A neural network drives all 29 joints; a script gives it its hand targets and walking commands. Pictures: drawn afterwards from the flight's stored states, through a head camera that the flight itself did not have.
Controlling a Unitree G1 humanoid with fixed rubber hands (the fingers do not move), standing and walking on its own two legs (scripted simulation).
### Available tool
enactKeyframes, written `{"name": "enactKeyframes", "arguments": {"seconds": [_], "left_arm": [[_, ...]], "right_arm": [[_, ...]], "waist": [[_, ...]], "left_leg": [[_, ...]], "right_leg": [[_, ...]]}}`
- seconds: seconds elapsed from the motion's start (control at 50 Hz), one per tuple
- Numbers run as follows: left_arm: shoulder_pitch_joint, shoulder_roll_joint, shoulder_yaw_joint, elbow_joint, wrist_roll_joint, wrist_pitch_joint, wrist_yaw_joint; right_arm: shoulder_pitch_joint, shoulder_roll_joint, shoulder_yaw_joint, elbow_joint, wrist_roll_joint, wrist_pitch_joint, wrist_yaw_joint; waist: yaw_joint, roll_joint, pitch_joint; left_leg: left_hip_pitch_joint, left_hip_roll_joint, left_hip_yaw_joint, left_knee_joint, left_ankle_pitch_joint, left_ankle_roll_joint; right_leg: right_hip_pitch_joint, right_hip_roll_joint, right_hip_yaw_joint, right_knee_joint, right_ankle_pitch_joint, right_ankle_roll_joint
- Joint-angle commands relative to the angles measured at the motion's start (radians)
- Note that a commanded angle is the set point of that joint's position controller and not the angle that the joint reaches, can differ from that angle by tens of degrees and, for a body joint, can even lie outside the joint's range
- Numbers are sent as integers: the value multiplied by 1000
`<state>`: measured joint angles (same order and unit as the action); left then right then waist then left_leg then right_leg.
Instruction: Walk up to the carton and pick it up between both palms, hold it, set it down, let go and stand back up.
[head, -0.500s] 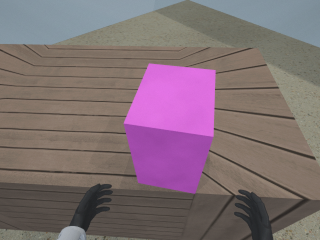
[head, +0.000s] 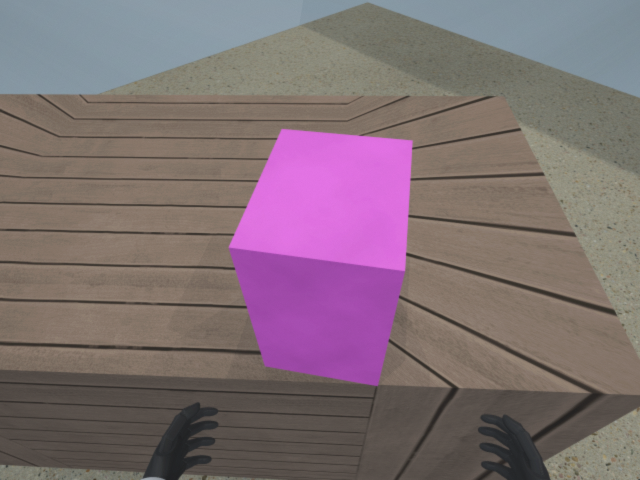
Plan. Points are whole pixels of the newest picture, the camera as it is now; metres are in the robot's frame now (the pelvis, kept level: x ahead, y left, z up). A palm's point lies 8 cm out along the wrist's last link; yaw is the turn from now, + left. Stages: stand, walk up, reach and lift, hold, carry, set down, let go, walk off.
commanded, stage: set down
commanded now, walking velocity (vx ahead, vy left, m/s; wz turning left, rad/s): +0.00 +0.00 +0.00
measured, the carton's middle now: (332, 263) +0.37 +0.03 +0.06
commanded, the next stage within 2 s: let go in 0.24 s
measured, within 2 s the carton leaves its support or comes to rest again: neither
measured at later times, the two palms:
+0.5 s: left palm (183, 475) +0.14 +0.21 -0.07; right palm out of the picture +0.14 -0.23 -0.09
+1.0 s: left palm out of the picture +0.05 +0.25 -0.10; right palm out of the picture +0.06 -0.25 -0.12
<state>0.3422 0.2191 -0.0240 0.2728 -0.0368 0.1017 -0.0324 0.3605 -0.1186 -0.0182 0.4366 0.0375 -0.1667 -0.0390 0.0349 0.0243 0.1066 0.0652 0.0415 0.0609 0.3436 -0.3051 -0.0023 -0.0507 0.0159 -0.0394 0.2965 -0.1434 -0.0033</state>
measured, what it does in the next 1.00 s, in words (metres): stands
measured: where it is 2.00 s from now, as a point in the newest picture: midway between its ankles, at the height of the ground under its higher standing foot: outside the picture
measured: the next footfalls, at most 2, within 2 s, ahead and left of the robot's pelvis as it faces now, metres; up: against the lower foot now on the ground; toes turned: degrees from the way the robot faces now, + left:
none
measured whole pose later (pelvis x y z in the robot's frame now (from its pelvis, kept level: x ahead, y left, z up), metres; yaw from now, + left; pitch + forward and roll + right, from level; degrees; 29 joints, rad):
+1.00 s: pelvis -0.03 +0.00 -0.01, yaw +2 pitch -4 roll +0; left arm 0.33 0.22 0.03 0.65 0.03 -0.02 0.00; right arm 0.30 -0.24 -0.05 0.75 -0.01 -0.04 0.02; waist 0.01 0.03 0.02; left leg -0.13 0.01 0.03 0.52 -0.33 0.01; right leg -0.24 -0.03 -0.06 0.50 -0.20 0.00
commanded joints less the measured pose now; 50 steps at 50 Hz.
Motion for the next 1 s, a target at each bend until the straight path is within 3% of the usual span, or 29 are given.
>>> {"name": "enactKeyframes", "arguments": {"seconds": [0.0,0.14,0.16,0.22,0.38,0.7,0.72,0.74,0.76,0.8,0.9,0.92,0.94,0.98], "left_arm": [[-77,93,48,-59,14,-20,16],[-140,84,56,24,28,9,32],[-202,84,40,22,33,17,36],[-210,82,47,43,41,26,48],[-203,88,60,75,29,25,51],[-241,84,53,47,31,43,66],[-60,129,93,198,72,-49,68],[-36,150,95,219,61,-84,60],[-53,142,95,222,57,-105,54],[-72,131,93,225,65,-138,44],[-53,130,91,265,63,-163,32],[-44,130,90,272,63,-163,32],[-50,128,96,277,57,-163,31],[-31,128,94,290,55,-163,32]], "right_arm": [[-66,-104,-42,-44,-23,-36,19],[-135,-126,-50,48,-49,-27,40],[-201,-119,-75,95,-69,-33,38],[-218,-128,-77,155,-78,-52,49],[-243,-133,-67,179,-75,-82,50],[-266,-139,-88,142,-86,-35,58],[-169,-229,-73,225,-53,38,46],[-122,-220,-68,208,-43,68,43],[-109,-222,-65,203,-42,81,43],[-101,-227,-62,199,-46,92,46],[-90,-235,-59,210,-53,100,54],[-85,-238,-59,212,-55,102,56],[-62,-226,-58,208,-50,104,58],[-55,-236,-58,216,-48,106,61]], "waist": [[-1,21,-44],[-3,9,-50],[-18,32,-78],[-24,21,-90],[-18,-48,-128],[-15,2,-75],[20,70,-91],[-11,37,-95],[-22,17,-98],[-26,-10,-152],[-27,-33,-122],[-27,-34,-103],[-39,-86,-84],[-33,-65,-44]], "left_leg": [[-247,-14,24,-72,384,-43],[-278,-16,29,-61,317,-34],[-258,-28,18,-38,285,-31],[-255,-27,15,-26,266,-25],[-261,-46,19,-18,267,-18],[-368,-29,24,-42,134,-8],[-345,20,-66,54,210,13],[-298,38,-84,61,157,20],[-292,47,-94,62,144,26],[-255,59,-101,69,181,32],[-298,57,-116,67,124,32],[-312,56,-118,64,107,31],[-321,59,-133,36,19,41],[-356,56,-140,17,-33,44]], "right_leg": [[166,11,31,4,121,-48],[151,8,29,22,87,-43],[118,4,10,25,102,-29],[106,3,7,40,112,-25],[145,-11,28,49,186,-5],[167,-2,30,71,20,-16],[-13,-114,61,109,194,-28],[-67,-131,73,110,153,-35],[-90,-132,75,108,138,-33],[-94,-135,74,120,167,-33],[-119,-138,67,131,144,-36],[-126,-138,65,130,128,-36],[-144,-132,77,119,69,-36],[-158,-131,80,112,19,-32]]}}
